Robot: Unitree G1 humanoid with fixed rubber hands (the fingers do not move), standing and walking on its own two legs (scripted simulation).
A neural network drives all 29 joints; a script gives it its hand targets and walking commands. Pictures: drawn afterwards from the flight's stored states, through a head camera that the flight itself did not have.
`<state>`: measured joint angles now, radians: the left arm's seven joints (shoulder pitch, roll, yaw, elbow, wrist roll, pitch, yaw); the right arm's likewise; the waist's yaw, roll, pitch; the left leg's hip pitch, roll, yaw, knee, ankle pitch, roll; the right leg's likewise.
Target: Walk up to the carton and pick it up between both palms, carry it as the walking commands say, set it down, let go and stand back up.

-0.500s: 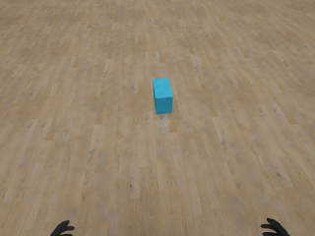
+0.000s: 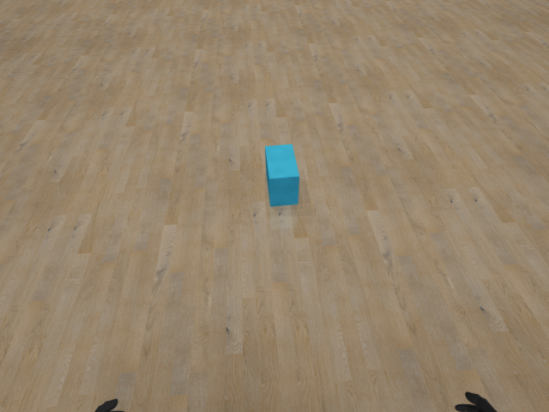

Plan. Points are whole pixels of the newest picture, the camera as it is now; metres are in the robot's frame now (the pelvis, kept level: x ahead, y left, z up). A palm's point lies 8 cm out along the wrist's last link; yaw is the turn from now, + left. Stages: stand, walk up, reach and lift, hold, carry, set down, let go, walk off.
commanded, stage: stand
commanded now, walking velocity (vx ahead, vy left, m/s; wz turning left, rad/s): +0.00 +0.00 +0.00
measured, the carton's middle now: (281, 175) +1.30 -0.01 -0.68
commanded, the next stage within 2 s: walk up in 0.10 s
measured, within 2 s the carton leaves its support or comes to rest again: neither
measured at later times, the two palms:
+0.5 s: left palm out of the picture +0.07 +0.25 -0.13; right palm out of the picture +0.08 -0.30 -0.14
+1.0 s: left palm (142, 334) +0.29 +0.27 -0.14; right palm (427, 366) +0.22 -0.23 -0.12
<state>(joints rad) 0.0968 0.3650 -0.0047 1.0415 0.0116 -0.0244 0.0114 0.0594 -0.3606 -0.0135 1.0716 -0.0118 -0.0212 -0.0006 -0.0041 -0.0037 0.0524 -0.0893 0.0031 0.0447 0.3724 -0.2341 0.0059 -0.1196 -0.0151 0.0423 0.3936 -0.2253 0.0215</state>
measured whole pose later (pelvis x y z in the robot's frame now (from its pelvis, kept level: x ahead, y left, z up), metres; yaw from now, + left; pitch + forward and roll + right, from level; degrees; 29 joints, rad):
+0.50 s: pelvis +0.03 -0.02 -0.01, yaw +0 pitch +1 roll +0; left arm 0.24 0.27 0.03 1.00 0.03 -0.04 -0.02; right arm 0.25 -0.32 -0.06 1.00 -0.03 0.01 0.02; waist 0.04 0.04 -0.02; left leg -0.31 0.04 0.02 0.78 -0.43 -0.01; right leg -0.22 -0.03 -0.07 0.51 -0.29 -0.01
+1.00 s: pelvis +0.22 +0.02 +0.00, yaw +0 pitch +0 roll +0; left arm 0.21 0.25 0.06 0.97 0.03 -0.01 -0.05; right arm 0.34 -0.20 -0.06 1.00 -0.03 -0.07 0.01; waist -0.02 -0.07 0.03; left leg -0.15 0.06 0.14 0.41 -0.26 -0.01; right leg -0.52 -0.12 -0.05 0.95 -0.21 0.04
